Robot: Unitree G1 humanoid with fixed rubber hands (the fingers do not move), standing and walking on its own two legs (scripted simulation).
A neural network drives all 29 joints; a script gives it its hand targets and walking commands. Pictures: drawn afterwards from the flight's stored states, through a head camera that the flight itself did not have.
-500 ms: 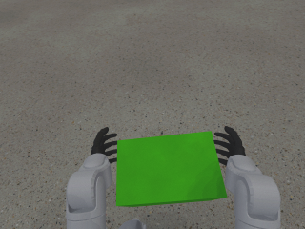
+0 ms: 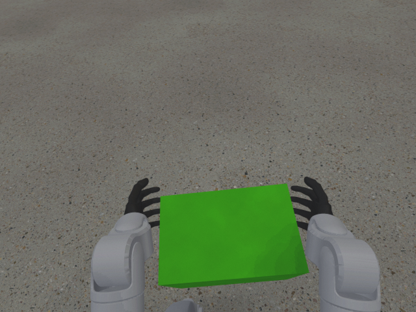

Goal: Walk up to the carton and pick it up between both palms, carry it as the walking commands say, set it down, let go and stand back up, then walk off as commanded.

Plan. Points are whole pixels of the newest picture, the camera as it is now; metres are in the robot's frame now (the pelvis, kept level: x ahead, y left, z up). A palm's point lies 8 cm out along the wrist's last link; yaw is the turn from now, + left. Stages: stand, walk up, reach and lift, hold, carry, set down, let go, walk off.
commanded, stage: carry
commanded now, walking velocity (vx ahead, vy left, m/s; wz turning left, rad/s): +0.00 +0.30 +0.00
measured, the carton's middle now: (228, 241) +0.26 -0.01 -0.01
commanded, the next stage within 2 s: none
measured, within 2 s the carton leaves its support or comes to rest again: neither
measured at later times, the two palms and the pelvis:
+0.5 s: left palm (14, 273) +0.17 +0.32 +0.10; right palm (214, 268) +0.17 +0.01 +0.09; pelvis -0.07 +0.16 +0.01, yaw +1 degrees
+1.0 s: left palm out of the picture +0.24 +0.53 +0.09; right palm (94, 196) +0.31 +0.24 +0.09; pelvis +0.04 +0.31 +0.01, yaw +15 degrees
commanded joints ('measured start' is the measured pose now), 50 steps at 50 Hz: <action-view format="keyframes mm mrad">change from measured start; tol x32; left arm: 1 -463 -1040 -639 -194 -386 -44 -312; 50 -523 -1142 -719 -191 -400 -26 -286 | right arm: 1 -567 1035 703 -209 413 -53 270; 50 -609 1036 637 -282 411 -70 283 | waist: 1 -7 -242 -310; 7 -12 -363 -336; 11 -17 312 -328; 21 17 131 -395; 23 14 -365 -279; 35 -3 -276 -166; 40 -56 302 -159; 50 -38 94 -316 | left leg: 1 -37 41 -44 -11 -10 -15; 12 348 326 -297 -621 480 193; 20 402 211 -192 -762 -186 175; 24 -213 66 -56 -82 -41 5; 37 277 12 180 -487 1 28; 41 580 336 -611 -806 -101 243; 50 709 252 -338 -782 107 246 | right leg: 1 307 -278 274 -191 309 -87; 14 -136 35 44 543 -350 51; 21 401 83 10 -274 -207 -30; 23 641 -388 631 -526 -603 -113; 36 367 -219 4 -330 -335 -58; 43 -287 26 83 477 -422 69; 50 -190 20 89 196 -164 58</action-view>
